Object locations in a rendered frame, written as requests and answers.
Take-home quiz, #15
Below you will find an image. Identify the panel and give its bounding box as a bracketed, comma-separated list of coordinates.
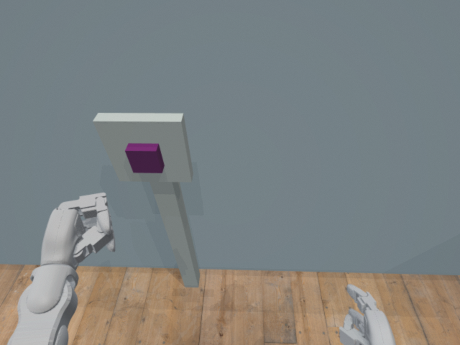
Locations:
[93, 113, 200, 288]

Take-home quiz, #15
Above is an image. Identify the robot right hand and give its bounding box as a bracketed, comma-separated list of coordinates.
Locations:
[339, 284, 396, 345]

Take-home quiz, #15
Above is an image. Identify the button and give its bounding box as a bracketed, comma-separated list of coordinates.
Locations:
[125, 143, 165, 173]

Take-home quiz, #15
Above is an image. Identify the left robot forearm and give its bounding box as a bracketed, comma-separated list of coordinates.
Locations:
[7, 264, 78, 345]

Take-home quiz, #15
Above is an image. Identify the robot left hand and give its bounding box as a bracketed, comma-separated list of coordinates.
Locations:
[40, 193, 115, 270]

